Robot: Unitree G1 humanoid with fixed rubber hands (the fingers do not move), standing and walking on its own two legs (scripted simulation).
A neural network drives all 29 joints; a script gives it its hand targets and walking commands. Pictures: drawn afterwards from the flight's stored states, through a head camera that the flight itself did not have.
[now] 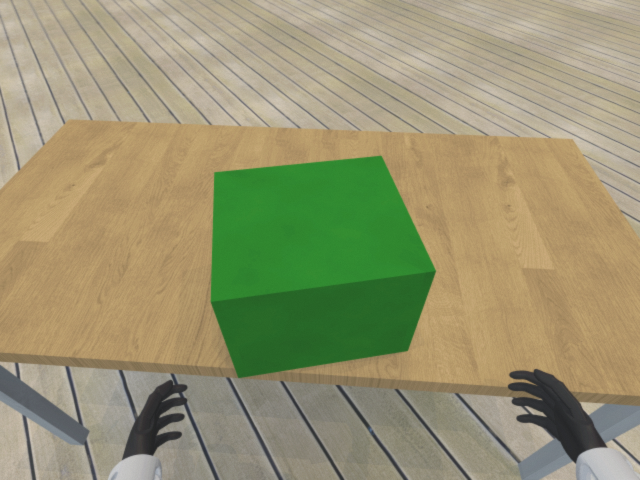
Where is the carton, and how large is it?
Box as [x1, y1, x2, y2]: [211, 156, 435, 377]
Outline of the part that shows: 381,156 214,172 211,303 238,377 407,350 435,270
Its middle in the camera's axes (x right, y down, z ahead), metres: -0.01 +0.04 +0.62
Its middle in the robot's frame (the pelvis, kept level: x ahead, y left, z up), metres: +0.43 +0.03 +0.00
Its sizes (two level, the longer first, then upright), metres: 0.270 0.244 0.207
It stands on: a table, 0.67 m high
